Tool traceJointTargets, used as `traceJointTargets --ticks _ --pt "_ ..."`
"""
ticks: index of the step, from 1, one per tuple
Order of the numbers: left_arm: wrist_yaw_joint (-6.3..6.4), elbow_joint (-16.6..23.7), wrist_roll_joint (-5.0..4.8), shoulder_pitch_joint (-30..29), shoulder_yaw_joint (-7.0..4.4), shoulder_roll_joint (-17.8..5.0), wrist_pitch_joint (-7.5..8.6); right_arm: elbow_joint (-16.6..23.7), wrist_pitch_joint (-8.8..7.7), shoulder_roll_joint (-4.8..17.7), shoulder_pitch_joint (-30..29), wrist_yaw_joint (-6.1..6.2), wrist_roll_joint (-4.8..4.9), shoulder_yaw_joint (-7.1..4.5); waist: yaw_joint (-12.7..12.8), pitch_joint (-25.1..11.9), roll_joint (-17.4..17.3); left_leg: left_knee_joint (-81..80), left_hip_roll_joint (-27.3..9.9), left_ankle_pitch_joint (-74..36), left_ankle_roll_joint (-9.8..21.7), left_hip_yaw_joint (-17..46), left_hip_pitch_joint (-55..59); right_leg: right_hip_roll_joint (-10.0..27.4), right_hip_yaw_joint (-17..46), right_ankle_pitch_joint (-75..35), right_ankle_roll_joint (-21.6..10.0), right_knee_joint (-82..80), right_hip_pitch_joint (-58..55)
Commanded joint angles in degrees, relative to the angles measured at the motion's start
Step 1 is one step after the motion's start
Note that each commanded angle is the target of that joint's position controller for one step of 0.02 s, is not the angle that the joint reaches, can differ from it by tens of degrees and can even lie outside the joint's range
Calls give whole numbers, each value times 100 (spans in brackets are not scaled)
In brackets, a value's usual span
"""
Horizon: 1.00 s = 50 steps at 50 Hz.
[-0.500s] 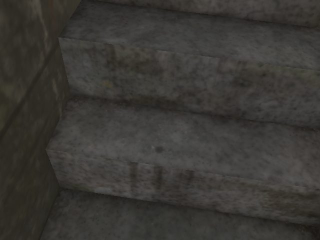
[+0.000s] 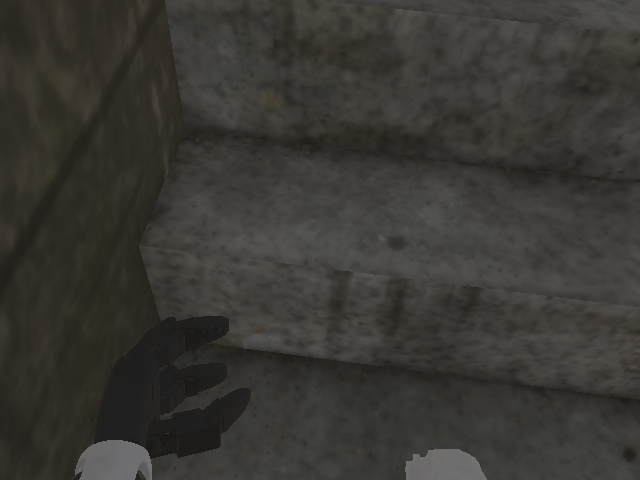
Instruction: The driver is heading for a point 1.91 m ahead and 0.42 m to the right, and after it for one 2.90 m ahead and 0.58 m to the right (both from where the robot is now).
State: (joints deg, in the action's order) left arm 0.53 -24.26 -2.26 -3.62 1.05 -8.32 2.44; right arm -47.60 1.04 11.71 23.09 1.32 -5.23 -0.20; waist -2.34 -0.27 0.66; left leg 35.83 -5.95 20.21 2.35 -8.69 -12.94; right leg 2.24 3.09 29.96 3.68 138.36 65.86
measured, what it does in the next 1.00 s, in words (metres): climbs, turning right: right foot 0.22 m higher, then left foot 0.22 m higher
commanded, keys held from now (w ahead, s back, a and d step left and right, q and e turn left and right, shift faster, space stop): w+e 0.76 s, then w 0.24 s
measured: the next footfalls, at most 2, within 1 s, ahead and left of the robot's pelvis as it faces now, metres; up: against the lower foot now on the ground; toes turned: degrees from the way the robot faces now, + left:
right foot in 0.32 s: +0.11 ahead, -0.17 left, +0.22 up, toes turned -7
left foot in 0.68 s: +0.33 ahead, +0.10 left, +0.44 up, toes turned -5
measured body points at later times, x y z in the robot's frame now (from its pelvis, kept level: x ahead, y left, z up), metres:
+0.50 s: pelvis +0.12 -0.05 +0.19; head +0.11 -0.03 +0.64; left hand +0.18 +0.20 +0.05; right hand +0.37 -0.24 +0.20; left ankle +0.18 +0.08 -0.17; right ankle +0.07 -0.16 -0.52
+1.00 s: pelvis +0.27 -0.05 +0.40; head +0.27 -0.05 +0.85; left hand +0.53 +0.15 +0.34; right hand +0.28 -0.31 +0.28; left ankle +0.29 +0.10 -0.30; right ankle +0.24 -0.17 -0.10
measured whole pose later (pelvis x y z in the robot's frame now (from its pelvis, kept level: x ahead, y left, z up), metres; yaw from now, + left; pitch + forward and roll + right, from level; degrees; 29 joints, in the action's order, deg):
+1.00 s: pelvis +0.27 -0.05 +0.40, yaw -23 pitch -1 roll +2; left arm 0.0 -30.3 -0.7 10.0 -3.9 -17.1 -5.1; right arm -39.4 0.5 10.9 19.6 5.5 -1.4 0.3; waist 3.5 0.2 1.8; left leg 48.3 -11.0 34.5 -1.4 -15.6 -15.4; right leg -1.1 4.1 2.1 4.6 107.4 52.1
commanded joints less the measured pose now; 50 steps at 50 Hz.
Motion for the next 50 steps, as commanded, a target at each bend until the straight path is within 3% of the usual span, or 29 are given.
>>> traceJointTargets --ticks 1,2,3,4,5,6,8,9,10,13,14,15,16,17,20,24,28,30,31,33,34,35,36,37,38,40,42,45,50 --pt "-197 479 75 92 374 242 260 39 135 1227 693 281 61 -339 215 -570 -290 -830 -1714 -5141 960 1591 3195 -68 424 -292 288 1608 3654" --pt "-188 805 -52 -292 420 233 100 276 130 1789 -23 411 160 -538 613 -204 -931 -1571 -2542 -5039 1003 1899 2562 603 683 -232 493 449 3810" --pt "-159 1104 -129 -886 390 -43 -86 589 39 1882 -492 555 213 -592 523 -27 -852 -2232 -3621 -5119 1145 2598 1944 1073 889 260 666 -617 3706" --pt "-78 1341 5 -1833 504 40 -329 693 28 2005 -603 668 234 -653 114 -29 -258 -2988 -3858 -5129 1352 2879 1480 1308 373 800 679 -1509 3133" --pt "-4 1219 63 -1984 533 279 -487 387 92 1802 -39 737 191 -600 -123 -85 -293 -3056 -3164 -4423 1382 2372 1469 1074 108 1033 573 -1213 2574" --pt "-37 1314 82 -1963 633 489 -556 188 189 1741 100 780 357 -602 24 -136 -564 -3332 -2561 -4255 1173 1590 1428 1037 -25 983 217 -2113 1865" --pt "-193 890 53 -1520 565 454 -407 28 244 1369 -522 678 514 -383 513 -468 -591 -2836 -1474 -12227 940 -516 678 3 -1678 88 -409 -4279 -1627" --pt "-121 674 -94 -1245 337 53 -320 -427 19 1078 274 768 302 -130 588 -1364 -955 -1812 -1240 -15996 817 -414 596 -784 -1893 -878 -842 -3837 -3352" --pt "-71 397 7 -103 238 -291 -376 -582 -256 1910 781 615 464 -356 860 -2146 -1840 -909 -1477 -16123 1055 -80 1194 -794 -1412 731 -1034 -5015 -3590" --pt "118 -263 320 1754 -270 -1132 -661 14 -379 2435 -513 267 754 -615 1647 -2426 -1560 -489 -1510 -10511 1706 94 982 -1269 -779 236 -993 -7114 -5191" --pt "85 -509 313 1748 -461 -1356 -732 394 -359 1839 -1244 240 665 -440 1721 -1715 -1004 345 -1219 -8117 1756 164 286 -1295 -413 157 -1104 -8036 -5235" --pt "98 -819 338 1873 -455 -1073 -680 919 -373 851 -2085 213 636 -229 1534 -736 -79 2390 -581 -3439 1431 401 -905 -818 671 -54 -1580 -9613 -5124" --pt "52 -1121 599 1973 -237 -648 -457 1502 -461 -124 -3089 124 634 2 1307 339 548 5974 88 -77 1015 1000 -2090 -354 1799 -1096 -2029 -10446 -4184" --pt "-7 -1094 797 2149 -247 -834 -126 1971 -597 -408 -3046 61 439 41 946 80 1199 9307 1160 872 613 1759 -4314 619 3949 -2736 -2670 -10496 -4664" --pt "-157 -1922 113 2635 -428 -704 243 2282 -763 -1010 -2508 -218 357 558 409 570 495 10095 573 785 325 2122 -6660 917 3713 -802 -1808 -11216 -5257" --pt "-67 -1769 246 1529 -401 -912 254 2116 -489 -227 -2009 4 396 434 -273 1084 434 10268 290 -353 -130 1389 -6214 816 2540 -285 -1806 -12208 -3229" --pt "-22 -2141 118 2235 -452 -1243 205 2481 -533 -618 -2990 202 288 551 59 617 -60 8382 29 -1185 48 784 -5922 642 1772 -556 -1657 -12385 -3072" --pt "38 -2438 148 2973 -544 -1164 51 2527 -547 -945 -3547 165 240 636 421 76 242 7032 -80 -1473 9 276 -5397 728 1713 -818 -1689 -12618 -3673" --pt "62 -2400 28 2918 -662 -1503 -135 2545 -446 -1205 -3338 164 299 732 170 -509 1005 6009 109 211 133 65 -3749 776 1227 -2136 -1613 -13096 -3454" --pt "-77 -2318 91 2659 -822 -1941 -119 2182 -380 -413 -1998 146 274 219 -462 -2024 1418 4959 894 2415 113 -315 -986 730 661 -8977 -1542 -11628 -4474" --pt "-101 -2139 -39 2001 -863 -2137 50 1779 -392 269 -590 125 346 -88 -1106 -2452 1127 3510 582 2572 269 773 174 628 496 -10059 -1213 -9893 -4549" --pt "-194 -1943 26 1103 -741 -1526 282 1109 -472 1057 665 131 368 -387 -1481 -2699 -394 1885 -29 2486 763 3026 1234 230 542 -8998 -1047 -7609 -3600" --pt "-343 -1680 44 1075 -541 -660 267 897 -359 1227 526 174 360 -330 -986 -2527 -3149 -840 -1066 2300 1527 6051 1457 -751 829 -2989 -431 -5011 -1992" --pt "-323 -1699 -131 2194 -574 -472 237 1100 -414 720 -656 169 539 -237 0 -2482 -2583 -897 -1722 2936 1331 6169 1260 -765 1927 -2826 -271 -3247 -1344" --pt "-278 -1422 -142 1946 -597 -710 117 1062 -325 251 -1152 211 595 -123 126 -1576 -1868 -371 -1761 2435 1303 4833 361 -638 1177 -3131 -181 -2603 -978" --pt "-150 -1427 114 2278 -526 -692 -224 882 -265 -377 -1735 292 607 53 949 -524 -1126 210 -1530 1116 682 2366 -532 -396 816 -3454 -271 -2538 -771" --pt "-107 -1398 294 2995 -572 -1052 -637 1133 -279 -526 -2477 369 648 191 1637 50 -716 287 -1453 951 254 1472 -1856 -451 549 -2889 -164 -1143 -1510" --pt "-64 -816 247 2447 -567 -1154 -800 1377 -240 222 -2017 463 500 56 1544 46 -297 -146 -1597 713 287 1105 -1614 -267 520 -3234 -29 -1884 -1646" --pt "-111 -265 50 1258 -534 -1097 -754 1701 -176 618 -1236 397 214 -147 754 477 -201 -944 -1476 -87 554 443 -128 -114 96 -2650 218 -3956 -1182"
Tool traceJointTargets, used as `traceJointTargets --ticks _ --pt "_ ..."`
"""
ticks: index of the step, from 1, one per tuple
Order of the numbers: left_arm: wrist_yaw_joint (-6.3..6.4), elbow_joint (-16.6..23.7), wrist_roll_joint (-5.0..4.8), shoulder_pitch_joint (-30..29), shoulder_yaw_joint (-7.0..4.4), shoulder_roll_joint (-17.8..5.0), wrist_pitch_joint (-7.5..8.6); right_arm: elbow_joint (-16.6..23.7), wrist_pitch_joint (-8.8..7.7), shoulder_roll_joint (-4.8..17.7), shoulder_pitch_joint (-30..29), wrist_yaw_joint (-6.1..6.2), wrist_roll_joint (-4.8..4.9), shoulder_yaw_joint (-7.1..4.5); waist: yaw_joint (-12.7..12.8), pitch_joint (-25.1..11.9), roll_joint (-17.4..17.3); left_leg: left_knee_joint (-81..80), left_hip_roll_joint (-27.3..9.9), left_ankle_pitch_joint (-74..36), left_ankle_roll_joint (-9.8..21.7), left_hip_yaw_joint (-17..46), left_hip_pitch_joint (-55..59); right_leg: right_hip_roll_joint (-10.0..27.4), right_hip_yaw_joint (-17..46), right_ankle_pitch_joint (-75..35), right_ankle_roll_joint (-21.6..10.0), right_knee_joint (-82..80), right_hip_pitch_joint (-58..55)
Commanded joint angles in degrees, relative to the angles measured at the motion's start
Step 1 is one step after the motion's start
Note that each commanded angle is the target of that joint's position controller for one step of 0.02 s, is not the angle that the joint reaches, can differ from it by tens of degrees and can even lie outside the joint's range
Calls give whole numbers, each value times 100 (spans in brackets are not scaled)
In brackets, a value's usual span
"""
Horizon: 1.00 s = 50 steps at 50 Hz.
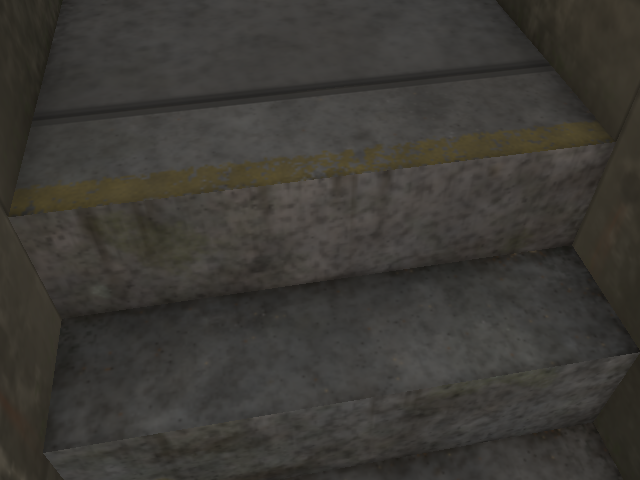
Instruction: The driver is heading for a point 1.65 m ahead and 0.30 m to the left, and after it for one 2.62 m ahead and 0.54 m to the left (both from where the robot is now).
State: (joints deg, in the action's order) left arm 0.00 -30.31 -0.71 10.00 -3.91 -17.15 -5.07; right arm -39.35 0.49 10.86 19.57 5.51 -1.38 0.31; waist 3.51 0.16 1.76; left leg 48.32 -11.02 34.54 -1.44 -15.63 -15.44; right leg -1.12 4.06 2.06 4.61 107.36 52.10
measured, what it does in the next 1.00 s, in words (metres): climbs, turning left: right foot, then left foot 0.22 m higher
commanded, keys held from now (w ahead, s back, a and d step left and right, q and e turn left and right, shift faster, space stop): w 0.14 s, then w+q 0.86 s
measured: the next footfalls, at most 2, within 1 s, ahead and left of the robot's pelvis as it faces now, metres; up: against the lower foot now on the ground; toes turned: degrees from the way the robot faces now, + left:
right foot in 0.16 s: +0.17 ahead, -0.15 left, +0.00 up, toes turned -5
left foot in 0.76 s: +0.32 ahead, +0.04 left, +0.22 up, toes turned +11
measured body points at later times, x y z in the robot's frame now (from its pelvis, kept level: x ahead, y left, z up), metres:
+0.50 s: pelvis +0.16 -0.08 +0.04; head +0.14 -0.13 +0.49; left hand +0.09 +0.12 -0.09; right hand +0.35 -0.21 -0.07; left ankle +0.20 +0.10 -0.25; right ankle +0.13 -0.15 -0.69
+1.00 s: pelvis +0.33 -0.05 +0.24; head +0.30 -0.06 +0.69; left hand +0.54 +0.15 +0.21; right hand +0.33 -0.26 +0.08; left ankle +0.28 +0.03 -0.47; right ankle +0.39 -0.18 -0.09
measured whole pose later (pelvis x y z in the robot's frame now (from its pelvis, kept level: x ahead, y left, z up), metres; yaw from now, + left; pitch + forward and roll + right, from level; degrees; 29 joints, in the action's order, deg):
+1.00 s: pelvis +0.33 -0.05 +0.24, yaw +18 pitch +2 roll -1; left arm -0.5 -36.6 -0.1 -0.1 6.2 -3.4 7.8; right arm -59.2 -2.0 7.1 28.6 -2.6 -2.2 0.7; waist -3.1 -7.5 -1.1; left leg 44.2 5.1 25.3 4.6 5.2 -21.1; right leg 2.0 4.1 10.9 -2.8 139.0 73.1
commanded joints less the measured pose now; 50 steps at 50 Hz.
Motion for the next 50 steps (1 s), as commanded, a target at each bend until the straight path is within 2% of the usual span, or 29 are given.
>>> traceJointTargets --ticks 1,4,5,7,8,9,10,11,12,16,18,21,24,27,28,30,31,34,35,36,37,38,39,40,41,43,46,47,50 --pt "-113 330 -94 -64 -63 -264 -1 925 -132 653 -951 -39 -98 -207 128 404 -452 -2261 -1031 -1343 999 1155 321 270 -85 29 162 -1371 130" --pt "-260 342 -158 242 149 97 89 969 -2 985 -1257 -87 38 -326 112 227 -1154 -3105 -654 -1318 1081 665 692 555 -1041 1877 72 -4810 -1464" --pt "-259 44 -271 1092 -12 -51 147 717 -102 1290 -1696 -109 -110 -433 689 -372 -1601 -2945 -939 -2140 1282 731 518 633 -1392 2302 -253 -5033 -2799" --pt "-219 -703 -86 2768 -315 -405 268 670 -288 713 -2455 -199 76 -245 1347 -577 -668 -537 -542 -3864 1308 305 113 407 -1026 936 -1087 -7003 -4377" --pt "-206 -955 197 3112 -190 -204 325 683 -423 419 -2178 -174 254 -182 1334 -60 26 1990 204 -2399 1091 595 -326 310 -8 988 -1474 -7998 -4213" --pt "-305 -1006 501 2324 -18 -271 515 884 -541 -620 -1952 -258 271 74 195 419 1459 4850 1016 -422 837 1363 -1809 485 1138 -875 -1192 -7350 -3789" --pt "-212 -651 336 1924 51 -507 735 835 -617 -813 -941 -411 472 111 -480 -481 1924 6429 1702 -1176 595 2781 -2925 1531 3708 880 -1553 -8585 -3921" --pt "-74 -694 248 1788 49 -382 741 754 -616 -613 -877 -494 417 69 -522 -439 1299 7159 1540 -1812 511 2978 -3703 2054 4409 3626 -1460 -9382 -3513" --pt "20 -735 118 1534 28 -432 780 909 -608 -550 -1347 -539 286 140 -503 104 579 6996 1234 -2521 543 2933 -4261 2154 3873 4153 -1130 -9261 -3170" --pt "146 -1590 461 1701 200 32 1211 591 -577 -318 -1799 -409 209 -2 -287 -326 47 8343 1461 -4350 561 2930 -5305 2320 2508 3185 -875 -8778 -3606" --pt "193 -2119 373 2154 184 121 1267 353 -587 -470 -1812 -343 223 -22 -116 -270 214 8618 1498 -4626 618 3029 -6220 2394 1929 2721 -623 -8730 -4185" --pt "110 -2549 589 2251 271 459 1002 343 -490 -1015 -2281 -384 332 136 -44 66 588 10064 1490 -4173 648 2849 -7764 2217 784 1344 -354 -8505 -4463" --pt "102 -2456 508 1711 267 277 888 534 -383 -888 -2941 -331 198 195 -21 456 763 9003 1357 -4032 403 2003 -7708 1942 -289 1177 -557 -9249 -3290" --pt "292 -2848 388 1984 365 310 845 628 -289 -991 -3596 -309 424 390 145 538 1372 8246 1071 -3270 340 975 -7300 2026 -615 852 -1124 -10725 -3040" --pt "294 -3115 295 2027 411 330 841 478 -223 -1118 -3292 -330 484 482 67 338 1015 8555 914 -3242 407 950 -7396 1993 -683 632 -1132 -10635 -3747" --pt "287 -3173 0 1429 471 298 736 590 -224 -1040 -3064 -514 397 613 -352 42 568 6177 726 -3034 884 459 -5592 1574 -1911 -2161 -1073 -10799 -3689" --pt "264 -3144 -89 1081 588 227 682 474 -215 -868 -2872 -660 401 546 -718 -542 521 5811 1180 -2845 1116 -154 -3805 1553 -2183 -6736 -1307 -10600 -3288" --pt "339 -2889 -213 654 136 -1650 803 41 -46 422 -678 -685 -13 200 -1785 -2179 1199 4138 1660 24 987 -79 -1719 2339 -1905 -13364 -2030 -8639 -5468" --pt "284 -2715 -232 532 187 -1527 795 -109 -10 708 -508 -686 -5 55 -1792 -2188 1248 2698 1871 832 903 243 -1603 2290 -1740 -12503 -2152 -7973 -6221" --pt "311 -2497 -236 1190 150 -1138 764 -118 36 655 -1209 -671 68 51 -988 -2191 638 1539 2127 524 1126 713 -1024 1919 -1575 -10913 -1929 -7110 -5517" --pt "208 -2246 -202 842 167 -1173 910 -374 271 631 -402 -511 -54 -32 -1425 -2394 326 906 1869 414 1299 1856 151 1950 -1266 -8305 -2097 -6532 -4336" --pt "213 -1801 -245 -421 289 -652 938 -760 403 745 96 -444 -13 -169 -1613 -1695 -396 104 1537 225 1670 2275 232 1600 -1351 -3370 -1911 -5679 -3111" --pt "116 -1315 -99 -1262 603 510 1069 -920 345 547 -257 -575 -268 -110 -1320 -862 -967 -1094 1343 -950 2056 3696 -437 621 -711 -81 -1397 -2778 -1946" --pt "-19 -687 112 -1324 703 938 1169 -446 97 406 -603 -622 -629 65 -742 -854 -1468 -2174 376 624 2767 6650 -1058 -305 516 960 -1123 368 -470" --pt "-154 -524 124 -1355 779 1222 1324 -666 -176 -34 -554 -683 -457 146 -528 -251 -813 -2135 210 1205 2374 6399 -1452 -197 786 1202 -1069 1784 679" --pt "-209 -528 183 -702 910 1341 1340 -1309 -345 137 19 -808 131 -27 -178 398 -168 -2313 496 618 1660 5313 -1176 86 470 1051 -1006 2329 1810" --pt "-162 -547 119 -597 943 984 1313 -1290 -324 84 -345 -877 -12 -40 15 487 9 -2520 433 63 1549 4922 -1301 253 128 683 -724 2883 2450" --pt "-79 -624 2 -563 943 1107 1277 -1359 -369 -78 -348 -866 -63 29 -48 523 -655 -2723 289 -277 1783 4910 -1393 187 -110 1093 -624 3683 2724" --pt "-4 -230 90 -1673 1111 1481 1338 -1549 -448 10 597 -751 -112 -25 -473 693 -606 -3030 112 -788 1727 4661 -849 506 -229 969 -715 3956 3858"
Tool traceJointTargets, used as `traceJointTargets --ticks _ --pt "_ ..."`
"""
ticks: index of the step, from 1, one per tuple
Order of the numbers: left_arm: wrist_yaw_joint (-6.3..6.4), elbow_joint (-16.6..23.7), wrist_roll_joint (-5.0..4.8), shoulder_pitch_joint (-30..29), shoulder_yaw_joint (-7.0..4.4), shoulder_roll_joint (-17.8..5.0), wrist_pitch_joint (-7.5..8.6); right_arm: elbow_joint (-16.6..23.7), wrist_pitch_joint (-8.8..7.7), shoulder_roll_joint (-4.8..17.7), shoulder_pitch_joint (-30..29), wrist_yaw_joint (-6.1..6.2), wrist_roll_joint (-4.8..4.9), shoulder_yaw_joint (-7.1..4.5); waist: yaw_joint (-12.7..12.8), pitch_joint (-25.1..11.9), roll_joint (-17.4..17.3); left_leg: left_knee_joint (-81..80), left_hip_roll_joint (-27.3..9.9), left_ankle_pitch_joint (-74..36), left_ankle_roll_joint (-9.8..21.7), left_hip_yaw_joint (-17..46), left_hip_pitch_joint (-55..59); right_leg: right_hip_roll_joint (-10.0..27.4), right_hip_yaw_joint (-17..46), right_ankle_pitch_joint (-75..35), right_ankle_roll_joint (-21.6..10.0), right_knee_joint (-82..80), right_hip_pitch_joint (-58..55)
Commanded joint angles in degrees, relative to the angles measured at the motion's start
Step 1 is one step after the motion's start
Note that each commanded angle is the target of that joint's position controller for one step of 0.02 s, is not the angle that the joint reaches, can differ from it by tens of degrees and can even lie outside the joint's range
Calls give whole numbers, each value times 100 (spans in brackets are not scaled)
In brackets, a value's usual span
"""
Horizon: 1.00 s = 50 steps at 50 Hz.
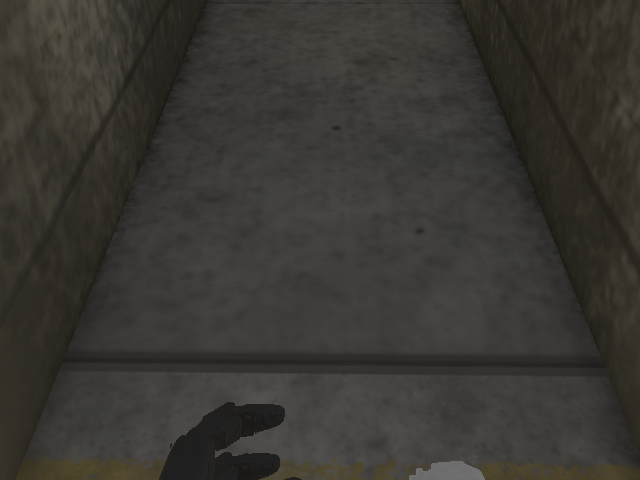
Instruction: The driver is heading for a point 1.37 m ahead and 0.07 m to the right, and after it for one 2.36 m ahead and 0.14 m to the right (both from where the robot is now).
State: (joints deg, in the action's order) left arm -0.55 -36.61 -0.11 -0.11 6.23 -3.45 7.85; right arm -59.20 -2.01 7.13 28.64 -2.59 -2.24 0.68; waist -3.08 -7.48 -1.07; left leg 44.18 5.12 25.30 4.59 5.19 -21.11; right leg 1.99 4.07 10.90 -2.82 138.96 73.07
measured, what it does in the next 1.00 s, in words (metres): climbs: right foot 0.24 m higher, then left foot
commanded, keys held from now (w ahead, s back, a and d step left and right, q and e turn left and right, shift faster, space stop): w+q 0.18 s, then w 0.38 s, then w+e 0.44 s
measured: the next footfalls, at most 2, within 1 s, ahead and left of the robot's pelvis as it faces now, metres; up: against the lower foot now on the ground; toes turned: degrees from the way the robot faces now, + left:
right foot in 0.22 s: +0.26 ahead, -0.21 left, +0.24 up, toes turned +8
left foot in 0.60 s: +0.20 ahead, +0.14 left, +0.23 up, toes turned +16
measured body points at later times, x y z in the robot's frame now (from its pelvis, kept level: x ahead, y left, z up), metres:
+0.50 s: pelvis +0.12 -0.03 +0.20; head +0.08 -0.04 +0.65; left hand +0.08 +0.23 +0.06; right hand +0.36 -0.22 +0.13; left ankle +0.12 +0.10 -0.33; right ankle +0.21 -0.21 -0.48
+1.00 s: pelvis +0.15 +0.03 +0.22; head +0.13 +0.04 +0.67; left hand +0.29 +0.29 +0.11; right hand +0.24 -0.21 +0.10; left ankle +0.16 +0.13 -0.49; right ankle +0.12 -0.12 -0.34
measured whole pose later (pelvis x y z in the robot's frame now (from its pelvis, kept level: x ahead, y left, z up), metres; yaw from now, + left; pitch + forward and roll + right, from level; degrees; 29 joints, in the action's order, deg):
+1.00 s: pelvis +0.15 +0.03 +0.22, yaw -1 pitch +1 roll -3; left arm 2.2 -42.2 -1.0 11.5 -4.6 -13.1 -2.5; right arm -46.3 -4.0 9.1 18.0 4.1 -2.7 -1.4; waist 0.3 -4.4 -0.7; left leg 48.0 -10.4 31.6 -0.3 -11.9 -22.5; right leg -0.2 0.3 -2.2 1.6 91.2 40.4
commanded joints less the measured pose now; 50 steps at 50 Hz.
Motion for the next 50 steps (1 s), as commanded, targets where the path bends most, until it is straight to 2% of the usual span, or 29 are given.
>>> traceJointTargets --ticks 1,4,5,6,8,9,10,11,12,14,15,16,20,23,24,27,28,30,31,32,33,34,35,36,37,38,42,49,50 --pt "61 539 64 -969 125 102 112 481 -202 433 -325 175 16 -90 145 1493 -275 -2722 -1504 11 1049 2552 -218 369 -197 147 87 392 1915" --pt "231 1124 293 -2047 159 96 88 495 -68 642 206 435 282 -259 -142 1146 -129 -3522 -1364 -391 1230 2182 -571 520 -853 -334 496 -2020 970" --pt "325 1380 399 -2469 236 314 -62 483 18 1055 351 543 442 -458 -231 800 -579 -4424 -1519 -1105 1253 1863 -1014 617 -1124 471 355 -3561 -607" --pt "350 1438 304 -2121 179 345 -170 395 197 1087 228 545 349 -496 106 282 -1183 -4407 -1412 -1974 1201 1282 -1304 478 -1320 1220 240 -4464 -2372" --pt "425 738 127 383 -473 -660 -273 768 22 1779 -530 357 196 -667 1206 -1435 -1631 -2640 -1443 -9144 935 517 -155 -292 -1566 2681 -1 -4894 -5035" --pt "430 383 60 1458 -750 -1256 -327 890 -109 2031 -950 286 373 -775 1657 -1713 -1587 -1303 -1437 -10569 749 366 406 -183 -803 3305 -132 -6201 -5659" --pt "372 -119 52 2680 -1041 -1912 -312 1167 -301 1893 -1851 149 418 -747 2200 -2152 -920 274 -1239 -10841 601 211 137 10 377 2880 -361 -7620 -6969" --pt "369 -599 14 2670 -1201 -2180 -245 1516 -415 585 -1279 -21 360 -413 1190 -2661 2268 2522 -216 -5502 464 1174 -2382 1447 3929 3926 -1397 -9270 -8833" --pt "355 -588 206 2327 -1118 -1939 -319 1357 -575 332 -1051 -134 366 -315 1020 -3065 2999 4888 104 -2627 335 1835 -2722 1578 4769 3097 -1655 -10102 -8591" --pt "180 -597 -32 1329 -840 -822 -669 1680 -253 257 -1625 -261 407 -325 640 -1646 1345 6582 -290 -1947 228 875 -3463 1304 3835 4614 -1302 -10178 -6399" --pt "211 -809 -6 939 -768 -547 -746 1790 -99 -138 -1539 -164 374 -185 205 -535 1071 6679 -363 -1744 132 256 -3372 1060 2626 4170 -1005 -9851 -4932" --pt "263 -905 7 720 -684 -327 -748 1578 72 -45 -1175 -149 377 -187 -133 -4 886 6736 -416 -1418 35 58 -2920 905 1921 3992 -751 -9810 -3956" --pt "350 -1114 170 536 -795 -952 -690 1506 325 272 -1473 70 437 -221 -277 1036 622 6405 -404 -2582 -209 -148 -2547 1024 1526 3823 -857 -10485 -2638" --pt "375 -870 158 849 -937 -1450 -651 1915 336 259 -2080 208 432 -155 -113 965 880 5512 -662 -1891 -430 -158 -2925 1371 1577 3772 -922 -10982 -3316" --pt "390 -703 298 712 -953 -1445 -603 1811 346 377 -1778 309 529 -173 -180 940 995 5109 -639 -2089 -545 -314 -2800 1282 1219 3721 -791 -10833 -3205" --pt "381 -382 228 633 -1101 -1985 -648 1855 409 411 -1514 439 447 -113 -279 444 1105 2888 -857 -1522 -593 -1081 -990 1161 581 3688 -526 -11105 -3004" --pt "428 -375 73 913 -1115 -1910 -734 2001 451 469 -1774 448 558 -94 -84 525 1034 1294 -752 -212 -618 -1183 -324 1024 500 3555 -422 -11186 -3142" --pt "592 -369 117 680 -948 -1127 -862 1512 564 426 -1112 348 394 -170 -141 1053 468 -543 -798 -1412 -649 -1271 562 412 -252 3140 -56 -8920 -2760" --pt "517 -474 130 827 -836 -737 -746 1253 541 578 -603 224 343 -297 -203 921 -407 -596 -629 -893 -688 -1626 844 97 -570 2895 -212 -7187 -2734" --pt "449 -301 -135 1056 -924 -452 -543 1515 250 635 -3 126 -38 -142 -441 395 -860 -200 -1430 -1155 -497 565 1051 -594 733 2092 53 -3499 -2141" --pt "498 -160 -554 2273 -914 200 -532 1781 46 1232 -1128 111 -296 -76 837 -204 -1931 -2353 -3086 870 37 4338 623 -898 1508 727 312 -1481 -1159" --pt "562 -53 -408 1785 -863 64 -482 1623 -2 843 -1279 297 -11 -25 741 367 -1575 -3191 -3330 1969 -98 4799 295 -592 1371 -155 340 -1151 -625" --pt "620 26 -136 1508 -875 -528 -564 1734 61 946 -1526 387 32 -101 717 694 -1388 -2256 -2980 1479 24 3382 -186 -416 963 -467 466 -1175 -852" --pt "641 -60 -25 1349 -951 -933 -636 1803 22 564 -1834 383 -65 -19 729 841 -1036 -1993 -2691 1145 204 2566 -558 -411 646 -555 524 -1457 -1228" --pt "550 -65 55 996 -1029 -1282 -682 1830 -84 399 -1826 486 -12 -103 569 932 -866 -1586 -2681 1935 318 2240 -862 -284 674 -728 600 -1835 -1155" --pt "504 -198 -32 1169 -1120 -1405 -712 1780 -171 328 -1782 546 -43 -93 589 856 -751 -1273 -2605 1974 342 1866 -846 -352 452 -1157 588 -2016 -1413" --pt "366 -430 -186 982 -1100 -1194 -750 1497 -275 764 -1177 582 -68 -268 401 425 -683 -1636 -2640 1230 573 1163 16 -391 -73 -1522 413 -3101 -2014" --pt "241 50 -81 520 -1059 -1024 -965 1689 -278 1004 -1298 727 13 -422 365 879 -591 -1714 -2922 599 484 409 434 -57 -133 -1373 408 -4935 -2281" --pt "251 140 -107 617 -1045 -1065 -913 1791 -307 1102 -1213 668 -89 -422 300 723 -752 -1882 -2797 397 411 212 528 -93 -539 -1138 471 -5069 -2443"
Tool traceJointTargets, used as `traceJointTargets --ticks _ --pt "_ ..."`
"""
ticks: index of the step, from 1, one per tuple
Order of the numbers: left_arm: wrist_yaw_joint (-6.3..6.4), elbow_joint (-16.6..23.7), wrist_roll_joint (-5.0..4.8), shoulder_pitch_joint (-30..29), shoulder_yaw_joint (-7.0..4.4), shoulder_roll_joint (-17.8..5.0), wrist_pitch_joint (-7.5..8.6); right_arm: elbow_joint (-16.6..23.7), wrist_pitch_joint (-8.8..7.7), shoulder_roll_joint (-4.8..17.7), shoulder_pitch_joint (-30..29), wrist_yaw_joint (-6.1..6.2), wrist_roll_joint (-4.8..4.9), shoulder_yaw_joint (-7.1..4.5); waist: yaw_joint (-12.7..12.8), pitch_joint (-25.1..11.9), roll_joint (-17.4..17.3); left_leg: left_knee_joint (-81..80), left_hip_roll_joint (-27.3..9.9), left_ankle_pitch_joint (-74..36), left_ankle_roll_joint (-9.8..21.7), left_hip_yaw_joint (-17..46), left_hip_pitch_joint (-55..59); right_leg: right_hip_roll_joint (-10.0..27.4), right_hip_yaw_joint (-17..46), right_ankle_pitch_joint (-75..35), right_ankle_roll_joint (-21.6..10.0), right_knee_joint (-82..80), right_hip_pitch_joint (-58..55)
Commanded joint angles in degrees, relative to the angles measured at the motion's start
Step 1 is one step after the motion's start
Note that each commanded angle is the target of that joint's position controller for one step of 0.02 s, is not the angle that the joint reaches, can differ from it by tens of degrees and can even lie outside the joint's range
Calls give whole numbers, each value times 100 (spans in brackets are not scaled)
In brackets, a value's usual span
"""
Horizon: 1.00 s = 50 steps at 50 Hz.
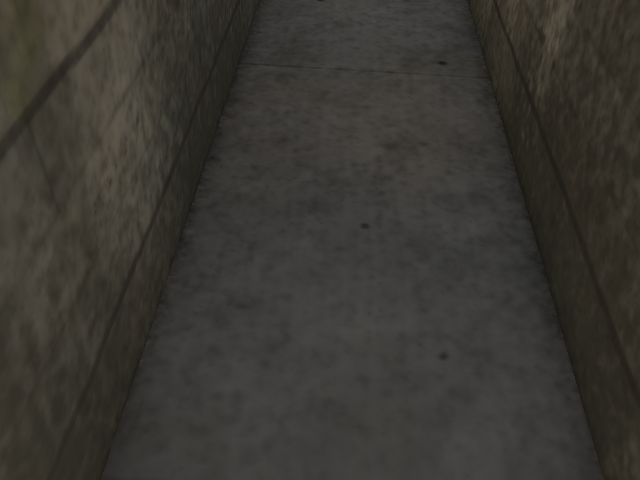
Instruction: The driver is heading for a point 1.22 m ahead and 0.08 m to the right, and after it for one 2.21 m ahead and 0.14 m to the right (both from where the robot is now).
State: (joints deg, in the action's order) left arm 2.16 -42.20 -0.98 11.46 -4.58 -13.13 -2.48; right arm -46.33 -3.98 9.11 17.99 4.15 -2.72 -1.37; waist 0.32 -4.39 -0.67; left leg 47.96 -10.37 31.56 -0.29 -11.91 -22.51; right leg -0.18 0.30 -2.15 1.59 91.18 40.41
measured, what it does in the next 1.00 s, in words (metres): walks ahead: right foot, then left foot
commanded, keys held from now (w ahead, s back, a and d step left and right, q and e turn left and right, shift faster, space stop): no key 1.00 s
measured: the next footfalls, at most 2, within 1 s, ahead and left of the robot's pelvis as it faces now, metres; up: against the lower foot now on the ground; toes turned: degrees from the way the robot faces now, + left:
right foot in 0.12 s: +0.06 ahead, -0.16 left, -0.01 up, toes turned -10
left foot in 0.50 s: +0.12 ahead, +0.12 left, -0.01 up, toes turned +5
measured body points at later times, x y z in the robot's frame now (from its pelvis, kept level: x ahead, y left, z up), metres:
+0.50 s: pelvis +0.10 -0.02 +0.04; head +0.08 -0.02 +0.49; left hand +0.17 +0.21 -0.10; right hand +0.16 -0.23 -0.10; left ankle +0.10 +0.11 -0.64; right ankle +0.02 -0.15 -0.70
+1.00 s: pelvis +0.10 -0.03 +0.04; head +0.10 -0.05 +0.48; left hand +0.15 +0.20 -0.10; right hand +0.18 -0.25 -0.11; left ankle +0.08 +0.12 -0.71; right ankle +0.06 -0.14 -0.71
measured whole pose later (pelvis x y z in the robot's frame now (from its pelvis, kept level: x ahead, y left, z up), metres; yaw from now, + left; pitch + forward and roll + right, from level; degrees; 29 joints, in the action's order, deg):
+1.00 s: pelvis +0.10 -0.03 +0.04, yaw -3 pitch +1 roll +0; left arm 2.9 -54.6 0.8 16.4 -2.3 -8.0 -0.3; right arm -53.0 -0.3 7.7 11.3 4.3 0.2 -2.3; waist 0.3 -1.3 -1.9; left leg 22.7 -4.6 13.7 -2.8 -6.4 -9.5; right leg 1.5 -2.7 15.7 0.0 24.7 10.4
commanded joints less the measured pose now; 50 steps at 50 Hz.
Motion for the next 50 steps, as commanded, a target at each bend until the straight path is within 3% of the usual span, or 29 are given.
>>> traceJointTargets --ticks 1,4,6,7,8,9,10,13,16,18,22,24,25,26,27,28,29,30,31,33,36,37,40,42,44,45,46,47,50 --pt "-32 725 38 -576 74 -39 149 483 -94 997 -230 -51 -75 -309 -23 175 -789 -2218 -1285 -275 900 1876 859 243 -187 273 34 -626 693" --pt "-149 615 63 76 271 255 113 472 221 1114 -367 24 339 -358 230 276 -1262 -2643 -773 -823 744 1118 267 289 -933 2983 -309 -4144 -1386" --pt "-108 -178 237 1043 68 5 100 612 435 643 -758 110 560 -244 551 861 -241 -552 18 -2056 468 401 -409 -30 -1550 1386 -618 -7227 -3064" --pt "-199 -352 426 1481 -6 -73 139 498 232 408 -570 -12 485 -149 700 435 185 1045 242 -3502 562 306 -1105 -338 -1245 1034 -854 -6118 -3946" --pt "-194 -335 345 2035 -96 -616 171 910 30 181 -1046 -98 532 -98 909 136 1315 3807 1064 -1030 -74 631 -2704 1035 1205 -2499 -1890 -5740 -4884" --pt "-139 -141 438 1737 -143 -999 159 728 -134 14 -457 -196 702 -151 423 -580 1551 6019 1525 -610 -446 2031 -3147 2086 2976 -2007 -2711 -6582 -4753" --pt "-68 -164 423 1580 -164 -1056 181 612 -179 53 -154 -237 799 -154 207 -508 993 7349 1431 -718 -517 2665 -3606 2557 3311 -153 -2725 -7093 -4423" --pt "21 -205 236 623 -2 -437 381 646 -44 342 -409 -289 508 -59 -19 639 -260 6885 1034 -1930 -303 2849 -3832 2275 2206 2255 -1653 -7121 -3288" --pt "7 -505 316 229 116 -32 435 336 191 113 74 -255 510 -21 -435 918 125 6033 1129 -2265 -176 2159 -2587 1734 872 1980 -1515 -7372 -2217" --pt "7 -604 236 -57 132 36 439 268 347 30 -1 -168 292 -10 -607 1001 411 3974 916 -2565 -130 1731 -1762 1397 39 1562 -1180 -7424 -1862" --pt "224 -742 348 164 99 -443 409 253 545 254 -126 -62 224 -143 -649 592 1812 1015 734 -1465 -8 482 -162 1439 -350 -2878 -1079 -7297 -2439" --pt "243 -553 -27 70 61 -631 315 153 353 331 178 -235 3 -218 -762 464 1058 -2120 947 -2526 192 330 -354 900 -397 -4813 -688 -5800 -4310" --pt "237 -840 -115 1434 -7 -413 300 -73 315 378 -638 -208 71 -195 330 500 491 -1920 1392 -3128 195 11 138 722 -177 -5589 -542 -5792 -3914" --pt "249 -1082 -54 1705 -46 -497 315 -114 382 348 -739 -133 133 -229 308 148 289 -1941 1214 -2636 385 370 654 633 -196 -4543 -488 -5666 -3597" --pt "177 -724 -178 517 -9 -579 444 -183 411 15 180 -162 115 -135 -603 94 896 -3452 792 -3427 557 880 830 709 -36 -3535 -439 -5169 -3926" --pt "38 -514 -171 -39 121 -112 565 -480 512 43 538 -117 9 -92 -594 141 507 -4068 580 -5285 565 853 1489 443 -133 -1824 -376 -4085 -3428" --pt "-62 -549 -98 37 212 432 624 -553 507 183 482 -103 -218 6 -301 95 -968 -3422 -203 -8925 718 1388 2296 -115 -119 2556 -56 -1829 -1956" --pt "-129 -827 -169 648 201 804 642 -277 400 688 447 -47 -413 -89 -49 -346 -1319 -2360 -970 -11135 1132 1703 2809 -309 1007 3467 162 -228 -1033" --pt "-204 -982 -245 930 133 573 591 -95 368 639 213 -64 -378 -106 13 -531 -635 -2447 -1016 -9977 1360 1462 2872 -331 1229 3292 287 195 -567" --pt "-191 -799 -52 299 83 219 381 -265 532 826 243 -48 16 -281 -104 -205 -374 -2526 -585 -6931 1314 1276 3025 -395 844 3421 325 564 444" --pt "-128 -623 -1 362 294 531 209 -251 515 572 -293 20 196 -219 307 -13 -1073 -2908 -533 -4674 1354 1278 1926 284 629 2886 465 -821 -123" --pt "-148 -678 85 392 370 605 185 -164 493 205 -844 47 202 -107 427 21 -877 -3074 -228 -4015 1083 853 1139 613 340 2123 431 -2478 -1163" --pt "50 -540 193 39 369 533 59 -386 466 520 -619 91 86 -128 264 285 -1448 -3354 -598 -5091 1051 1211 690 421 -366 2432 213 -4067 -2277" --pt "76 -764 273 434 253 287 171 -434 468 402 -461 93 283 -112 346 485 -777 -2778 -134 -5374 710 1004 1626 181 -542 1576 20 -6154 -2139" --pt "111 -845 190 345 155 75 290 -395 431 745 -219 74 403 -219 90 748 -949 -2324 -10 -6035 445 1160 2286 265 -300 121 -21 -7818 -2174" --pt "142 -829 181 414 100 -242 293 -424 358 726 -30 56 327 -249 -135 287 -561 -2159 99 -5095 289 1154 1969 643 140 -2095 -5 -7406 -2953" --pt "143 -864 168 462 190 -55 271 -628 304 376 742 -10 227 -231 -567 -305 653 -2472 81 -2882 121 1226 1655 1120 401 -3929 -214 -6552 -3730" --pt "101 -893 102 426 252 298 246 -790 303 311 782 -1 249 -239 -476 -203 1159 -2851 125 -2064 -5 1202 1686 1049 395 -2829 -411 -6650 -3412" --pt "58 -1089 230 596 181 245 329 -704 424 343 -121 57 301 -255 -182 337 676 -2725 288 -2222 -128 1009 1463 764 426 -518 -386 -7191 -2930"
